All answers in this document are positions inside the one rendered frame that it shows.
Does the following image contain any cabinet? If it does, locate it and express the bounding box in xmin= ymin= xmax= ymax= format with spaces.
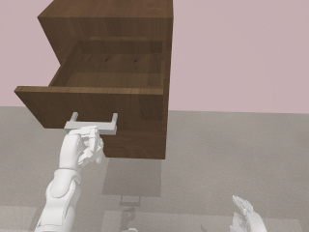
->
xmin=37 ymin=0 xmax=174 ymax=160

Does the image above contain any right robot hand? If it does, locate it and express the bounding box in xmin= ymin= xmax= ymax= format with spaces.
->
xmin=230 ymin=195 xmax=267 ymax=232

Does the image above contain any robot left forearm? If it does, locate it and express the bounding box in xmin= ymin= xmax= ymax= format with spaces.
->
xmin=34 ymin=168 xmax=82 ymax=232

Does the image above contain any handle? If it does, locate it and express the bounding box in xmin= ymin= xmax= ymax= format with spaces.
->
xmin=64 ymin=112 xmax=118 ymax=135

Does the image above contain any left robot hand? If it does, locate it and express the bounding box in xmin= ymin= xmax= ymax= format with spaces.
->
xmin=59 ymin=126 xmax=104 ymax=173

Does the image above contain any drawer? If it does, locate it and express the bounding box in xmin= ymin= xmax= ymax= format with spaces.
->
xmin=14 ymin=40 xmax=165 ymax=132

